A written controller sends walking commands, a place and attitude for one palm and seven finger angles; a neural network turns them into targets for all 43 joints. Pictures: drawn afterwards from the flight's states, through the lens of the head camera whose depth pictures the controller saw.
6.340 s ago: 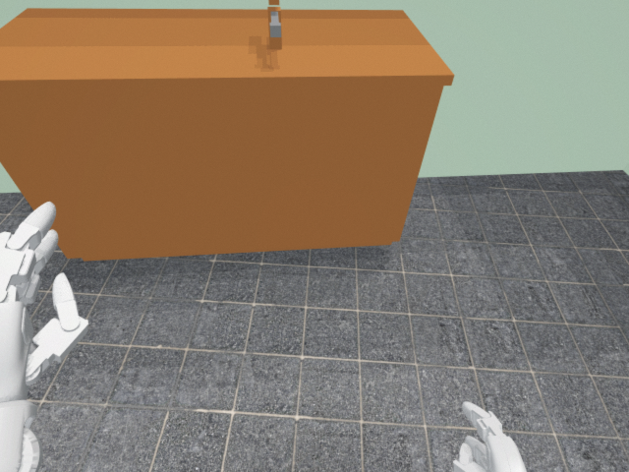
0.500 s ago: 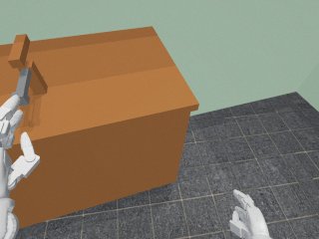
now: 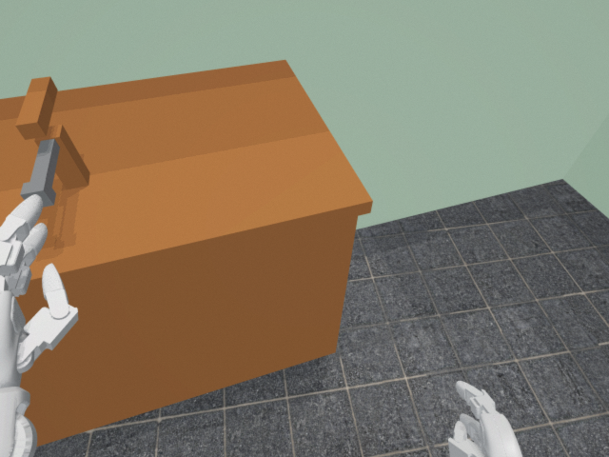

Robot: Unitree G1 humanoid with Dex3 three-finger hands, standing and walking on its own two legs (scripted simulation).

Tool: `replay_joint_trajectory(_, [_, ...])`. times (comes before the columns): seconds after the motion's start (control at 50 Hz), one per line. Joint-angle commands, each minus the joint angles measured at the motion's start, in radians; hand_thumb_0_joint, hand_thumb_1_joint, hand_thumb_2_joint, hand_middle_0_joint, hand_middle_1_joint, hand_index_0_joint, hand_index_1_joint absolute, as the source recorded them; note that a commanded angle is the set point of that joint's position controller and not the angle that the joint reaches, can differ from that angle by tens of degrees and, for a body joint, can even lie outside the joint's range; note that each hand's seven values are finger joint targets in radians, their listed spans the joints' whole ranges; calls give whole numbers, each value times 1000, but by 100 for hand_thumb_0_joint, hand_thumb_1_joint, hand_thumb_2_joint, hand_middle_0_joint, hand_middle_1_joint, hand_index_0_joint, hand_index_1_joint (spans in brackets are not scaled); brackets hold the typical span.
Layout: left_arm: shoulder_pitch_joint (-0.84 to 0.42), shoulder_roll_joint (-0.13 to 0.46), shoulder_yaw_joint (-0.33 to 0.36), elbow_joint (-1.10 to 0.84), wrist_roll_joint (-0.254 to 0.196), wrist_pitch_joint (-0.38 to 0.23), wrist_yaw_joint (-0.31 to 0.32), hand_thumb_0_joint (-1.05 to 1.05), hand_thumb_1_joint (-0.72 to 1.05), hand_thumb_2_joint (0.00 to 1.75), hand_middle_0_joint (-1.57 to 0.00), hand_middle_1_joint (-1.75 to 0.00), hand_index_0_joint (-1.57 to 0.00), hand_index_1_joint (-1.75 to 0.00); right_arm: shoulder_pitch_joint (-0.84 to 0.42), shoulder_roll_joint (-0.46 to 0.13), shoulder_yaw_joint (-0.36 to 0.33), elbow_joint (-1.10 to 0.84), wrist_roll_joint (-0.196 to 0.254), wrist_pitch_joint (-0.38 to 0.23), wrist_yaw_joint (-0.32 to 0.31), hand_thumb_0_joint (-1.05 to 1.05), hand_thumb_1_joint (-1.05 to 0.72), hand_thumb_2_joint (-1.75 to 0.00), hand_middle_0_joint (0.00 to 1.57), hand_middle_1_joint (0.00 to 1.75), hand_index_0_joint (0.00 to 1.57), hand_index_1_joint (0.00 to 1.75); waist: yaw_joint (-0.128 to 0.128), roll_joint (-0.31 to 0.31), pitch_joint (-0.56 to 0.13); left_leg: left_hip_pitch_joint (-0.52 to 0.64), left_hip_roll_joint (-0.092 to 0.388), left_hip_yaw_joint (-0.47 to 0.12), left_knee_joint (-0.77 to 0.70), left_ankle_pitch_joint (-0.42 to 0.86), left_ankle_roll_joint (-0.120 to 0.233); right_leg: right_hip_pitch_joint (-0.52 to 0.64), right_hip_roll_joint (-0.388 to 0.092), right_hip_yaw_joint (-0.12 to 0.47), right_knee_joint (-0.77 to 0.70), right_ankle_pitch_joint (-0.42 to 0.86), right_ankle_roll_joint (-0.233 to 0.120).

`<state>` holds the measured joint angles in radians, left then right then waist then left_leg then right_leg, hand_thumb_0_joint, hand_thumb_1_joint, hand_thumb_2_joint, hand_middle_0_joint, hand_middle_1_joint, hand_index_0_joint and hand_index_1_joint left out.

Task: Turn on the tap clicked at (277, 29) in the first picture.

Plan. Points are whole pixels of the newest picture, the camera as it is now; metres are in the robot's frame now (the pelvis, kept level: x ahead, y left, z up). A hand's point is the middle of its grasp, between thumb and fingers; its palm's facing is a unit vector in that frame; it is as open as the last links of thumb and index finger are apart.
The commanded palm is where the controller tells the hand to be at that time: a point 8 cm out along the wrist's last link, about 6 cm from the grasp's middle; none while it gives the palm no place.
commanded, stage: shuffle to correct the standing spot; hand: left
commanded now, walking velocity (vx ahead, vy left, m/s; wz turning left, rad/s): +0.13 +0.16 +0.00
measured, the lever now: (38, 194) +0.41 +0.40 +0.12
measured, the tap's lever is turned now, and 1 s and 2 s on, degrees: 0 0 0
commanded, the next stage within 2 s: come to a stop and stand still in 0.50 s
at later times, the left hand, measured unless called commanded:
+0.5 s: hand (43, 290) +0.24 +0.28 +0.16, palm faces +0.42 -0.81 -0.40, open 7.4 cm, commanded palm +0.18 +0.32 +0.17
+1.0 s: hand (56, 241) +0.30 +0.30 +0.16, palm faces +0.36 -0.82 -0.44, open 7.4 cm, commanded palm +0.25 +0.34 +0.17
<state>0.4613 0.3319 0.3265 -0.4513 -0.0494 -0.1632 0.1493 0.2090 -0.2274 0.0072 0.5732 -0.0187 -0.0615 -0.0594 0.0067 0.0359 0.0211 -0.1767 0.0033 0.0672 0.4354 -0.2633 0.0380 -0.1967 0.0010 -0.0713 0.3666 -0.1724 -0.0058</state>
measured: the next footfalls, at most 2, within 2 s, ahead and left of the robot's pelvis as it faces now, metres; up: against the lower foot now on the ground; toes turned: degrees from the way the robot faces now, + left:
left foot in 0.52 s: +0.08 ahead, +0.18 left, +0.00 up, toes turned -5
right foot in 0.74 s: +0.11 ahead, -0.01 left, +0.00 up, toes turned -2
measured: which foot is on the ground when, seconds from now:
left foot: down 0.00-0.40, up 0.42-0.50, down 0.52-1.00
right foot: down 0.00-0.54, up 0.56-0.72, down 0.74-1.00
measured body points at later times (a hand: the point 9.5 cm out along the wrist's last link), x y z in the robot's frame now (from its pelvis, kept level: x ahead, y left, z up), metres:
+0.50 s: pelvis +0.03 +0.04 -0.02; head +0.06 +0.04 +0.43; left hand +0.21 +0.32 +0.18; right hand +0.21 -0.19 -0.11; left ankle +0.02 +0.13 -0.73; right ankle +0.01 -0.12 -0.74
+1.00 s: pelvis +0.08 +0.07 -0.01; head +0.11 +0.05 +0.44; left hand +0.27 +0.34 +0.18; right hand +0.25 -0.18 -0.10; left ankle +0.08 +0.19 -0.74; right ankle +0.08 -0.02 -0.74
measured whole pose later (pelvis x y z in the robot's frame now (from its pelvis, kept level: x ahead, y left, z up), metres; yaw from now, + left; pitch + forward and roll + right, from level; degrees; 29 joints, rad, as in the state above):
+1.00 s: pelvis +0.08 +0.07 -0.01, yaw -2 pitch -1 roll -1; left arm 0.51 0.36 0.35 -0.51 -0.06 -0.16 0.15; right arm 0.16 -0.24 0.00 0.61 0.00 -0.06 -0.07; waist 0.01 0.04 0.08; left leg -0.23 0.02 -0.01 0.51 -0.25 -0.01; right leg -0.21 0.04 -0.07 0.47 -0.25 -0.05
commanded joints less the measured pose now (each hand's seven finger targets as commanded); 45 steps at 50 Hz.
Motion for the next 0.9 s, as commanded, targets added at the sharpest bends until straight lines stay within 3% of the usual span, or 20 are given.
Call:
replay_joint_trajectory(0.0, [-57, 177, 122, -207, -5, -71, 23, 0, 90, 90, -20, -30, -20, -30, -111, -115, -55, -161, 2, -57, -4, 0, -90, -90, 20, 30, 20, 30, -8, -27, -107, -110, 11, -56, -6, -17, -12, 95, -97, 142, -33, -39, -41])
replay_joint_trajectory(0.12, [-81, 182, 125, -207, -7, -85, 22, 0, 90, 90, -20, -30, -20, -30, -108, -125, -60, -154, 9, -50, 6, 0, -90, -90, 20, 30, 20, 30, -17, -54, -61, -137, 12, -82, 61, -53, -2, 25, -142, 181, 13, -121, -72])
replay_joint_trajectory(0.2, [-75, 186, 140, -246, -11, -92, 18, 0, 90, 90, -20, -30, -20, -30, -115, -130, -59, -165, 15, -52, 5, 0, -90, -90, 20, 30, 20, 30, -14, 114, -59, -70, 106, -216, -67, 103, 21, -43, -32, 15, 260, 12, -12])
replay_joint_trajectory(0.26, [-82, 183, 132, -272, -9, -94, 10, 0, 90, 90, -20, -30, -20, -30, -98, -120, -58, -165, 9, -68, 13, 0, -90, -90, 20, 30, 20, 30, -16, 131, -61, 38, 139, -221, -42, 362, 19, -140, -19, -26, 284, -160, -1])
replay_joint_trajectory(0.3, [-64, 184, 137, -255, -4, -95, 12, 0, 90, 90, -20, -30, -20, -30, -96, -125, -60, -163, 8, -74, 21, 0, -90, -90, 20, 30, 20, 30, -9, 87, -84, -19, 114, -158, 28, 395, 5, -21, -29, -32, 184, -87, -21])
replay_joint_trajectory(0.32, [-57, 192, 147, -251, -4, -98, 15, 0, 90, 90, -20, -30, -20, -30, -102, -128, -63, -163, 11, -72, 25, 0, -90, -90, 20, 30, 20, 30, -2, 30, -110, -107, 85, -120, 108, 397, -11, 104, -53, 3, 155, 70, -45])
replay_joint_trajectory(0.36, [-15, 205, 162, -237, -10, -104, 21, 0, 90, 90, -20, -30, -20, -30, -103, -127, -80, -161, 22, -64, 33, 0, -90, -90, 20, 30, 20, 30, 16, -210, -187, -327, -17, -32, 422, 253, -45, 329, -242, 279, 146, 342, -169])
replay_joint_trajectory(0.38, [-21, 213, 173, -248, -11, -122, 23, 0, 90, 90, -20, -30, -20, -30, -110, -127, -87, -156, 26, -63, 41, 0, -90, -90, 20, 30, 20, 30, 22, -253, -168, -442, -25, -55, 553, -97, -46, 367, -370, 419, 102, 411, -237])
replay_joint_trajectory(0.4, [-6, 232, 199, -258, -10, -133, 29, 0, 90, 90, -20, -30, -20, -30, -123, -115, -75, -143, 24, -55, 48, 0, -90, -90, 20, 30, 20, 30, 36, -206, -123, -492, 43, -173, 598, -323, -22, 316, -435, 468, 82, 363, -238])
replay_joint_trajectory(0.44, [-33, 218, 197, -290, 2, -129, 28, 0, 90, 90, -20, -30, -20, -30, -120, -107, -62, -122, 21, -39, 57, 0, -90, -90, 20, 30, 20, 30, 9, -119, -84, -378, 108, -229, 393, -329, 0, 171, -383, 376, 154, 297, -177])
replay_joint_trajectory(0.48, [-96, 203, 175, -336, -7, -120, 20, 0, 90, 90, -20, -30, -20, -30, -96, -92, -52, -106, 27, -33, 44, 0, -90, -90, 20, 30, 20, 30, -53, 69, -113, 5, -4, -65, 64, 20, -27, -73, -146, 89, 338, 128, -61])
replay_joint_trajectory(0.5, [-107, 204, 170, -364, -13, -117, 15, 0, 90, 90, -20, -30, -20, -30, -112, -120, -66, -126, 29, -46, 35, 0, -90, -90, 20, 30, 20, 30, -44, 252, -111, 128, 112, -256, -27, 187, 26, -241, -10, -11, 523, -103, 9])
replay_joint_trajectory(0.52, [-129, 219, 181, -368, -5, -121, 15, 0, 90, 90, -20, -30, -20, -30, -108, -113, -75, -146, 28, -61, 33, 0, -90, -90, 20, 30, 20, 30, -29, 281, -120, 126, 194, -363, -86, 222, 103, -307, 32, 5, 663, -386, 23])
replay_joint_trajectory(0.56, [-129, 208, 165, -285, -8, -99, 5, 0, 90, 90, -20, -30, -20, -30, -107, -91, -60, -140, 19, -82, 34, 0, -90, -90, 20, 30, 20, 30, -35, 215, -21, 12, 257, -485, -160, 113, 188, -382, -14, 61, 817, -399, 18])
replay_joint_trajectory(0.6, [-131, 197, 144, -272, 2, -92, 6, 0, 90, 90, -20, -30, -20, -30, -118, -89, -53, -124, 25, -99, 35, 0, -90, -90, 20, 30, 20, 30, -19, 72, -28, 23, 219, -342, -103, 240, 172, -325, -51, 41, 653, -334, 19])
replay_joint_trajectory(0.68, [-38, 200, 165, -266, 6, -69, 13, 0, 90, 90, -20, -30, -20, -30, -136, -81, -22, -138, 18, -106, 32, 0, -90, -90, 20, 30, 20, 30, 12, 76, -109, -96, 143, -160, 8, 246, 41, 96, -10, -2, 72, -36, 5])
replay_joint_trajectory(0.72, [-18, 217, 186, -235, 5, -64, 16, 0, 90, 90, -20, -30, -20, -30, -129, -78, -21, -144, 11, -97, 28, 0, -90, -90, 20, 30, 20, 30, 3, -63, -150, -218, 40, -93, 149, 122, -19, 245, -124, 214, -5, 181, -57])
replay_joint_trajectory(0.76, [34, 186, 177, -202, -19, -48, 8, 0, 90, 90, -20, -30, -20, -30, -97, -81, -50, -141, 28, -84, 40, 0, -90, -90, 20, 30, 20, 30, -2, -238, -131, -224, -3, -74, 313, -90, -55, 176, -282, 412, -68, 320, -144])
replay_joint_trajectory(0.84, [27, 215, 203, -230, -5, -66, 24, 0, 90, 90, -20, -30, -20, -30, -153, -66, -20, -127, 20, -63, 18, 0, -90, -90, 20, 30, 20, 30, 12, -63, -138, -238, 31, -105, 214, -120, -49, 219, -250, 255, 19, 549, -123])
replay_joint_trajectory(0.88, [36, 185, 175, -222, -6, -61, 32, 0, 90, 90, -20, -30, -20, -30, -138, -65, -22, -128, 17, -55, 4, 0, -90, -90, 20, 30, 20, 30, 9, -80, -170, -149, 19, -76, 83, 57, -47, 238, -187, 166, 55, 557, -76])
